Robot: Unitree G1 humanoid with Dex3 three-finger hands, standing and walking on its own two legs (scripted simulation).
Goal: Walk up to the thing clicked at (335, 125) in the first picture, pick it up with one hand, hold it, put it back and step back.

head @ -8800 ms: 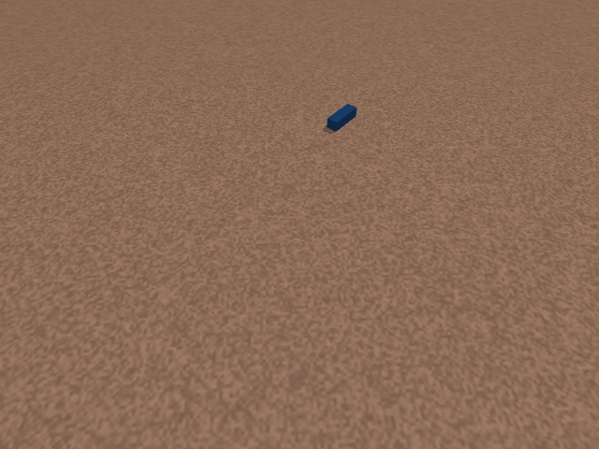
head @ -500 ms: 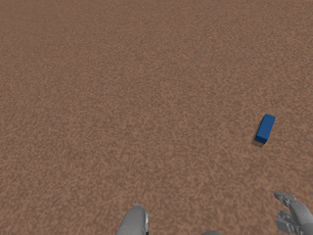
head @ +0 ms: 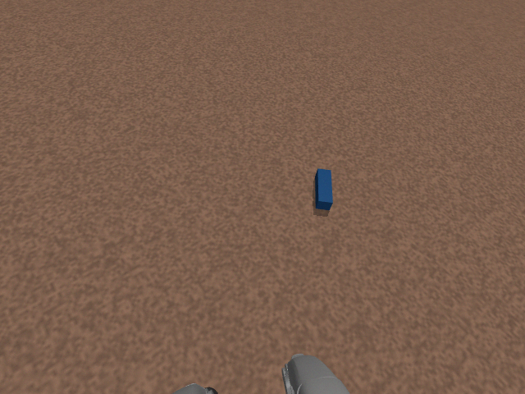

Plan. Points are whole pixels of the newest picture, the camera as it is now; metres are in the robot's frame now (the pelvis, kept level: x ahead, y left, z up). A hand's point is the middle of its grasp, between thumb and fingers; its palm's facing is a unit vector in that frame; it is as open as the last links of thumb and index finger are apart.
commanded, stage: walk up
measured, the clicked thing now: (323, 188) +1.04 -0.44 -0.73
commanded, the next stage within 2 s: none
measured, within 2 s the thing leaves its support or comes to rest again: neither
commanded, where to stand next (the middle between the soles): +0.12 -0.06 m, yaw -24 degrees
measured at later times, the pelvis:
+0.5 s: pelvis -0.05 -0.06 +0.01, yaw -16 degrees
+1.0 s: pelvis +0.07 -0.10 +0.00, yaw +6 degrees
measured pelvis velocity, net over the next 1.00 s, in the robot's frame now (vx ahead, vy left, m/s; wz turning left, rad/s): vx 0.07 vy -0.10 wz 0.10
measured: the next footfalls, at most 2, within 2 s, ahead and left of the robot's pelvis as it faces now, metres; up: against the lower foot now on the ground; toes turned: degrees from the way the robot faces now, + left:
right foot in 0.34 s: -0.06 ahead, -0.16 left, +0.00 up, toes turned -17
left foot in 0.80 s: +0.13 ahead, +0.06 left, +0.00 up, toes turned +6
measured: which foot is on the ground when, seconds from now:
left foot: down 0.00-0.34, up 0.36-0.78, down 0.80-1.00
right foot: up 0.00-0.32, down 0.34-0.82, up 0.84-1.00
